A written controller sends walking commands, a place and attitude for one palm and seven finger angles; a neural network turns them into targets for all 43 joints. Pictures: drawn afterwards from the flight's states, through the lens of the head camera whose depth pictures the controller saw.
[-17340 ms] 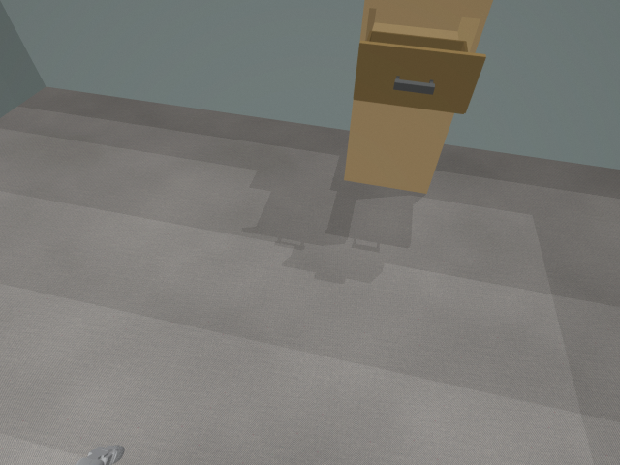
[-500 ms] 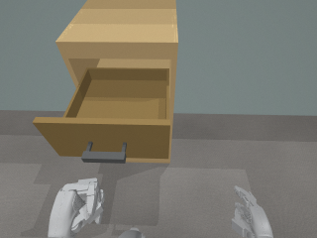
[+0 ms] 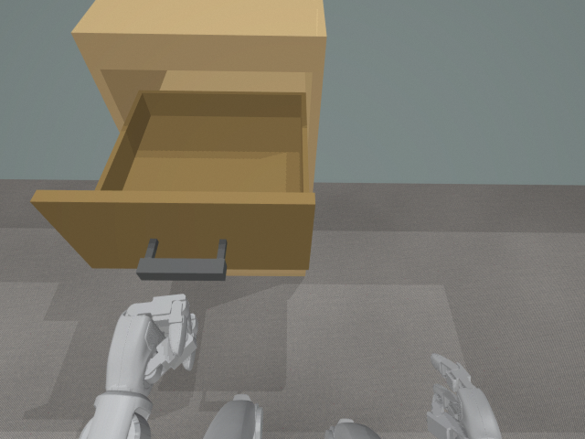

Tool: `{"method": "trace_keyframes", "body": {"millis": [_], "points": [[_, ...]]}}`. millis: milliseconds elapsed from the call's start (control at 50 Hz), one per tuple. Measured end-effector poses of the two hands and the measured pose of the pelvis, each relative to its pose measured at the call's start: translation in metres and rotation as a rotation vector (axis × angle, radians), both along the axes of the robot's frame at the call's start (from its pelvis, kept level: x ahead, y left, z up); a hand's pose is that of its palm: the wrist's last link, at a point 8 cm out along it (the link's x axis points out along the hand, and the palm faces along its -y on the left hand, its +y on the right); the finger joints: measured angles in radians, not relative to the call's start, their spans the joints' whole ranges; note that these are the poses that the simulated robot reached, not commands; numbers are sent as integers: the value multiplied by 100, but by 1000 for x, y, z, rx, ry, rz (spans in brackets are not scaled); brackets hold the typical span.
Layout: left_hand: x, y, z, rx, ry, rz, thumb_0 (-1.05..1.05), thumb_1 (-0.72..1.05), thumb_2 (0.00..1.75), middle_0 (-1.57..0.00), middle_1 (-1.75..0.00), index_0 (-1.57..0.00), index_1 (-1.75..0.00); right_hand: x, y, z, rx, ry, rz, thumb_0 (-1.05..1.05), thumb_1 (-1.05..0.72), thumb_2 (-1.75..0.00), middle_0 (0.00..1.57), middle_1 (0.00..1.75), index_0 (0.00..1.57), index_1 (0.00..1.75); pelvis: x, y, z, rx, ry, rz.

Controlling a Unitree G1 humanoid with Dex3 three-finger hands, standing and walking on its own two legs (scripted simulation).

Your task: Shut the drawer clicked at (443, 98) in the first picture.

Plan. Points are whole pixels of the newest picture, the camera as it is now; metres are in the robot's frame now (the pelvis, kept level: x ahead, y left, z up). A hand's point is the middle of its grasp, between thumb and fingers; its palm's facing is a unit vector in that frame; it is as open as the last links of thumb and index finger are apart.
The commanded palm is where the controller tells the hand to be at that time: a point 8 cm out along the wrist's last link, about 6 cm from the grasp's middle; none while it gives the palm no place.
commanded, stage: bring the fist close to the handle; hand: left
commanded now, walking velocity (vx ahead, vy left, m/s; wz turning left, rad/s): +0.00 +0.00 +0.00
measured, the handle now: (185, 257) +0.36 +0.17 +0.02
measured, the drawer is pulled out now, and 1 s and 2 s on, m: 0.30 0.30 0.18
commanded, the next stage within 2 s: push the drawer shut in 0.70 s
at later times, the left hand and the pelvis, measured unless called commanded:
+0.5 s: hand (202, 322) +0.27 +0.13 +0.02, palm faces -0.01 -1.00 -0.01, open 3.3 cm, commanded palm +0.24 +0.18 +0.02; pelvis -0.01 +0.01 -0.02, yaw -1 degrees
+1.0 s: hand (205, 311) +0.28 +0.13 +0.02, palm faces +0.00 -1.00 -0.03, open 3.3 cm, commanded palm +0.27 +0.18 +0.02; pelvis +0.00 +0.01 -0.02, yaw +0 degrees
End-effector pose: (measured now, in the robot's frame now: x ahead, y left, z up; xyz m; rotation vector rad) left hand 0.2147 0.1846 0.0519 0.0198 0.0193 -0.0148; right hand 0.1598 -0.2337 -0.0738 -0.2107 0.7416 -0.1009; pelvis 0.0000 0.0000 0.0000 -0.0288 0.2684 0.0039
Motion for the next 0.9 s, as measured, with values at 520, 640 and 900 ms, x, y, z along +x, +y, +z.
{"method": "trace_keyframes", "body": {"millis": [520, 640, 900], "points": [[29, -3, -26, -6, -12, 4, 2, 90, 90, -140, -160, -140, -160, -6, 15, -24, 12, 92, 8, 1, -91, -90, 20, 30, 21, 30, -5, 11, -15, -10, 49, -9], [25, -4, -31, -2, 7, 5, 2, 90, 90, -140, -160, -140, -160, -5, 14, -22, 3, 90, 12, 1, -91, -90, 20, 30, 21, 30, -5, 10, -14, -11, 50, -5], [36, -5, -31, 7, -8, 1, 2, 90, 90, -140, -160, -140, -160, -2, 9, -24, -4, 97, 7, 1, -91, -90, 20, 30, 21, 30, -5, 7, -16, -9, 53, -5]]}}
